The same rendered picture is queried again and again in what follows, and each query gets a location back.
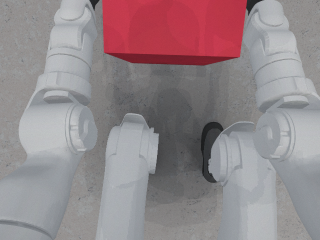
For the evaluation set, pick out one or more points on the robot left hand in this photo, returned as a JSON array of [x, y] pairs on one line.
[[93, 3]]

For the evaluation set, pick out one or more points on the right robot forearm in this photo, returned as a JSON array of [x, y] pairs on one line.
[[275, 60]]

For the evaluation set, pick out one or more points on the robot right hand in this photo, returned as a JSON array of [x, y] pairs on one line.
[[250, 4]]

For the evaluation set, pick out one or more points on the carton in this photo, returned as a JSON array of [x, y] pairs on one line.
[[173, 32]]

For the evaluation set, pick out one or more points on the robot right foot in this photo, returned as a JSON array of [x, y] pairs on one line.
[[209, 134]]

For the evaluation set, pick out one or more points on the robot right shin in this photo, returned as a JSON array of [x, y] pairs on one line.
[[242, 126]]

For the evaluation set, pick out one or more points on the right robot upper arm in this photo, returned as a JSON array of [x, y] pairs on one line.
[[290, 139]]

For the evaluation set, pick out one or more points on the left robot forearm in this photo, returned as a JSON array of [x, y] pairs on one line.
[[69, 57]]

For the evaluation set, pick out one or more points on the left robot upper arm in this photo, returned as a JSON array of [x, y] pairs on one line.
[[34, 197]]

